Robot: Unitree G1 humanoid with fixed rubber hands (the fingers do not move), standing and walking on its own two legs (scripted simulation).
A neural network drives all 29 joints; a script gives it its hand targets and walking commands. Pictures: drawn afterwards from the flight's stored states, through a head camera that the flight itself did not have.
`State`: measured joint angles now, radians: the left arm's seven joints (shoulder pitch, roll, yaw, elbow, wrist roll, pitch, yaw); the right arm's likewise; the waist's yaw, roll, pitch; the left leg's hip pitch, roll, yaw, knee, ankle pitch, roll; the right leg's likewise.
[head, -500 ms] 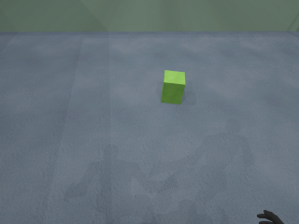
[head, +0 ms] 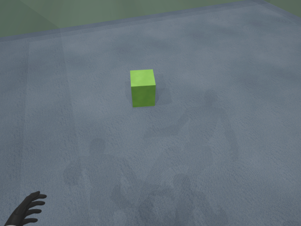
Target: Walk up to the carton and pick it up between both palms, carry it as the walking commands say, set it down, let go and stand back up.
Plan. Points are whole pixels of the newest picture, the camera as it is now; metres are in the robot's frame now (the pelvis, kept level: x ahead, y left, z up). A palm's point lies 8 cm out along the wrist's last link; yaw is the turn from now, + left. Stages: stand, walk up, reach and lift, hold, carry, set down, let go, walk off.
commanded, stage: walk up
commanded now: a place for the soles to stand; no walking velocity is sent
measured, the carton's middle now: (142, 88) +1.29 +0.02 -0.64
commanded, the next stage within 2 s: none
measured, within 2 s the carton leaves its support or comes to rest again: neither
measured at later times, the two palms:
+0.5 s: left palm (33, 160) +0.35 +0.36 -0.08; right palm (256, 172) +0.28 -0.32 -0.05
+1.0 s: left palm (42, 129) +0.47 +0.38 -0.09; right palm (223, 107) +0.55 -0.31 -0.06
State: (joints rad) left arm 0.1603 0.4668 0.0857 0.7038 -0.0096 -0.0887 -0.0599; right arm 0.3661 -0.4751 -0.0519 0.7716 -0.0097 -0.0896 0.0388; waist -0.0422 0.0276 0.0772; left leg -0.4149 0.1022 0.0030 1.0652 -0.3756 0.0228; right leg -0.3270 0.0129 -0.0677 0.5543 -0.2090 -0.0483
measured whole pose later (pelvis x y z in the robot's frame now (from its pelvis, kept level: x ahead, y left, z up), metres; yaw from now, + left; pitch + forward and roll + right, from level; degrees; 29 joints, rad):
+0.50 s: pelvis +0.23 +0.04 +0.01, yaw -2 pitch -1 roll +1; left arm 0.27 0.48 0.07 0.78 0.01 -0.08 -0.08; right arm 0.35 -0.51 -0.08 0.73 -0.01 -0.11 0.06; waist -0.04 -0.05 0.04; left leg -0.22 0.04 0.12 0.51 -0.28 0.03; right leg -0.51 -0.09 -0.03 0.77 -0.28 -0.01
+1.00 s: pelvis +0.43 +0.03 -0.01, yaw +0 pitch -1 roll +0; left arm 0.36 0.51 0.07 0.77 0.01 -0.07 -0.05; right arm 0.27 -0.50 -0.08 0.77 -0.02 -0.11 0.06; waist 0.04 -0.03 0.03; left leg -0.40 0.03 0.08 0.63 -0.19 0.03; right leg -0.31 -0.07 -0.04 0.86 -0.44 -0.04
